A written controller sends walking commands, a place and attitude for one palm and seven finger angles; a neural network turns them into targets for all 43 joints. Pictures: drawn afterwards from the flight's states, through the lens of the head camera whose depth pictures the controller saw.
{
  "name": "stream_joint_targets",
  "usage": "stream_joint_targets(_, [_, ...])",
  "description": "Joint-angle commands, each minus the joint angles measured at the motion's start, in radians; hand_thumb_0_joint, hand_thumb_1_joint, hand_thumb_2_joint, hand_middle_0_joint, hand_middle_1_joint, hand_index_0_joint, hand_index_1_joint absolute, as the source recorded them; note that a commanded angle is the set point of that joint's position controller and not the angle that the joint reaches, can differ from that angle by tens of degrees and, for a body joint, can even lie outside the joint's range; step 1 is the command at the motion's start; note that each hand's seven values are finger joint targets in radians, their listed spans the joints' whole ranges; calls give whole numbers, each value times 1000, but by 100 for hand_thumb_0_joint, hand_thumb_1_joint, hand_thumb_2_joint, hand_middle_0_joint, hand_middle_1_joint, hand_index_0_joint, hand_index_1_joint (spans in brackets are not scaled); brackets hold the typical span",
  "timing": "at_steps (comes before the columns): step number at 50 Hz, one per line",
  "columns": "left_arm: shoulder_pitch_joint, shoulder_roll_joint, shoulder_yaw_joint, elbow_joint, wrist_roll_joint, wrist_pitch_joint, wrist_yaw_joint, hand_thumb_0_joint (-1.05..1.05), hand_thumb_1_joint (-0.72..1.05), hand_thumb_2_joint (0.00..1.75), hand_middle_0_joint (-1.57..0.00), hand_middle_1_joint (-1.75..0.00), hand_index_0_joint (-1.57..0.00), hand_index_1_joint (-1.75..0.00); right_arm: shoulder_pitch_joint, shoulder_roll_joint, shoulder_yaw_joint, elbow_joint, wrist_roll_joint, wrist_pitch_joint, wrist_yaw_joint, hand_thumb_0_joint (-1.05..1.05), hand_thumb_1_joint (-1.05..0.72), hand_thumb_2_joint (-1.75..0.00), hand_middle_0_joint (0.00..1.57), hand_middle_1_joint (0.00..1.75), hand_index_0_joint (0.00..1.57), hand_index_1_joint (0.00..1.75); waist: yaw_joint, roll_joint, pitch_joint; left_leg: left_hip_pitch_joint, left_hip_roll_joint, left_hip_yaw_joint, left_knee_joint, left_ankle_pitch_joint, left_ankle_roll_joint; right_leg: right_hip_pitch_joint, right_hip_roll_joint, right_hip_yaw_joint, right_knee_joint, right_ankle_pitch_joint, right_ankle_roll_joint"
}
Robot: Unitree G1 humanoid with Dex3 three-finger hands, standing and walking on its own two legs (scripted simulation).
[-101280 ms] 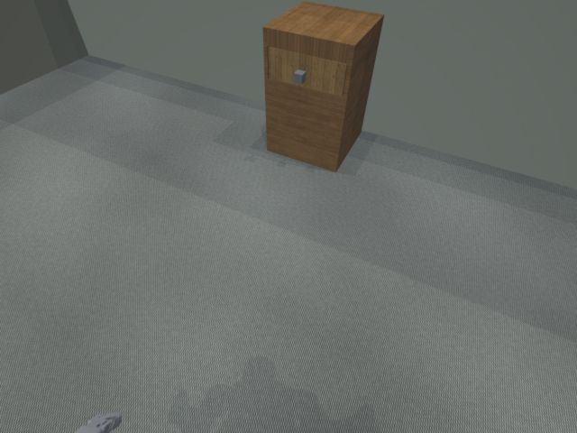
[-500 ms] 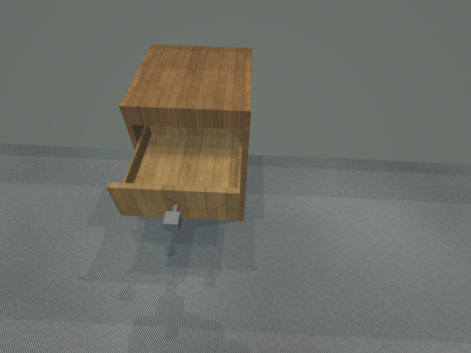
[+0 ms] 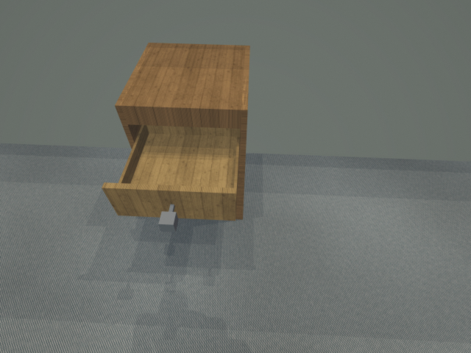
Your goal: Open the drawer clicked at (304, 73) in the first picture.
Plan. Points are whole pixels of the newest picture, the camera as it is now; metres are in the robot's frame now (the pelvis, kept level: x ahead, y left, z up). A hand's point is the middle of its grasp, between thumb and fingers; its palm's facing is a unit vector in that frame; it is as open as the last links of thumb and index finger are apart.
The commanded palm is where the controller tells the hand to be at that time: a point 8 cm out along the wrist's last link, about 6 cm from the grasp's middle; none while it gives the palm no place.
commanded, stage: look to check the result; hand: left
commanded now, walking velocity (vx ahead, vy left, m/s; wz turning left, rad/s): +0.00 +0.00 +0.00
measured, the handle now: (170, 216) +0.51 +0.22 -0.26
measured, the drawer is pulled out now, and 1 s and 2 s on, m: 0.28 0.28 0.28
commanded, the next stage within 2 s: stand and wait in 0.04 s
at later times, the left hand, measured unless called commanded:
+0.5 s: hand out of the picture +0.02 +0.17 -0.17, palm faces +0.01 -0.98 -0.21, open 7.4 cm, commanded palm none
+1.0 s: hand out of the picture +0.03 +0.18 -0.17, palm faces +0.00 -0.97 -0.24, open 7.4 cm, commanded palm none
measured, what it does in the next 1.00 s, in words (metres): stands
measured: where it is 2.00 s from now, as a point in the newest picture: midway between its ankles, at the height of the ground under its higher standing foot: outside the picture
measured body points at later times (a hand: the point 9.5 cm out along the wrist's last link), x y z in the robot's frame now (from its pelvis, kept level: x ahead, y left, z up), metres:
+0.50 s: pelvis +0.00 -0.01 +0.00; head +0.02 -0.01 +0.45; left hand +0.02 +0.22 -0.16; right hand -0.01 -0.23 -0.16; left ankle -0.01 +0.12 -0.75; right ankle +0.01 -0.10 -0.75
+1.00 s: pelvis +0.00 -0.01 +0.00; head +0.02 -0.02 +0.45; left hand +0.03 +0.23 -0.15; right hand +0.01 -0.25 -0.16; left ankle -0.01 +0.12 -0.75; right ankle +0.01 -0.10 -0.75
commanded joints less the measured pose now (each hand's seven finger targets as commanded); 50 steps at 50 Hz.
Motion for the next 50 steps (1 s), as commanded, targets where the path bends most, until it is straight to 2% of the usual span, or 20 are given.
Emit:
stream_joint_targets(1, [69, 114, 20, -17, 3, -15, 11, 0, 90, 90, -20, -30, -20, -30, 85, -87, -17, -14, 4, -10, -8, 0, -90, -90, 20, 30, 20, 30, -2, -17, 19, -22, 76, -63, -65, 86, 27, -33, -99, 96, -79, 75, -11])
stream_joint_targets(2, [61, 113, 19, -15, 3, -14, 11, 0, 90, 90, -20, -30, -20, -30, 87, -85, -17, -10, 3, -10, -8, 0, -90, -90, 20, 30, 20, 30, -3, 3, 21, -26, 74, -61, -67, 80, 26, -28, -103, 91, -81, 67, -10])
stream_joint_targets(6, [65, 119, 22, -20, 2, -15, 10, 0, 90, 90, -20, -30, -20, -30, 81, -90, -19, -13, 4, -10, -8, 0, -90, -90, 20, 30, 20, 30, 0, -12, 21, -23, 75, -62, -66, 78, 25, -34, -98, 99, -84, 64, -12])
stream_joint_targets(9, [51, 124, 25, -25, 1, -15, 9, 0, 90, 90, -20, -30, -20, -30, 86, -92, -19, -8, 3, -13, -9, 0, -90, -90, 20, 30, 20, 30, -3, 1, -8, -20, 77, -59, -66, 103, 24, -2, -102, 95, -75, 102, -13])
stream_joint_targets(11, [56, 128, 26, -25, 1, -17, 10, 0, 90, 90, -20, -30, -20, -30, 79, -98, -20, -12, 4, -13, -10, 0, -90, -90, 20, 30, 20, 30, 0, -11, -3, -12, 79, -60, -61, 114, 23, -10, -101, 92, -74, 120, -14])
stream_joint_targets(16, [47, 136, 29, -26, 1, -18, 10, 0, 90, 90, -20, -30, -20, -30, 73, -104, -22, -13, 4, -15, -12, 0, -90, -90, 20, 30, 20, 30, -1, 3, -7, -4, 80, -59, -60, 135, 22, -4, -102, 97, -69, 158, -18])
stream_joint_targets(23, [26, 144, 30, -30, 2, -15, 8, 0, 90, 90, -20, -30, -20, -30, 71, -112, -23, -11, 1, -10, -9, 0, -90, -90, 20, 30, 20, 30, -4, -5, 18, -27, 80, -58, -75, 76, 20, -12, -99, 101, -90, 73, -16])
stream_joint_targets(24, [24, 145, 31, -33, 2, -16, 8, 0, 90, 90, -20, -30, -20, -30, 69, -112, -24, -13, 1, -12, -9, 0, -90, -90, 20, 30, 20, 30, -3, 6, 15, -25, 79, -58, -76, 85, 20, -9, -99, 104, -88, 82, -16])
stream_joint_targets(26, [31, 153, 33, -34, 2, -19, 8, 0, 90, 90, -20, -30, -20, -30, 59, -122, -27, -18, 2, -13, -10, 0, -90, -90, 20, 30, 20, 30, -2, -12, -6, -2, 83, -59, -68, 104, 22, -10, -99, 105, -85, 108, -18])
stream_joint_targets(32, [9, 164, 34, -37, 1, -20, 7, 0, 90, 90, -20, -30, -20, -30, 45, -134, -29, -19, 1, -13, -9, 0, -90, -90, 20, 30, 20, 30, -4, 5, -2, -4, 83, -58, -71, 103, 20, -7, -102, 107, -89, 117, -18])
stream_joint_targets(38, [-7, 180, 38, -41, 1, -22, 6, 0, 90, 90, -20, -30, -20, -30, 35, -150, -31, -22, 0, -15, -9, 0, -90, -90, 20, 30, 20, 30, -6, -3, -23, 7, 87, -58, -72, 128, 19, 11, -103, 106, -84, 158, -19])
stream_joint_targets(40, [-11, 184, 39, -41, 2, -21, 4, 0, 90, 90, -20, -30, -20, -30, 28, -154, -31, -22, 1, -15, -9, 0, -90, -90, 20, 30, 20, 30, -5, 9, -16, 0, 85, -57, -79, 111, 17, 9, -105, 108, -88, 140, -19])
stream_joint_targets(50, [-37, 212, 43, -47, 2, -21, 2, 0, 90, 90, -20, -30, -20, -30, 1, -184, -35, -27, -1, -12, -4, 0, -90, -90, 20, 30, 20, 30, -6, -4, -4, -2, 85, -59, -86, 77, 17, -2, -105, 121, -112, 83, -17])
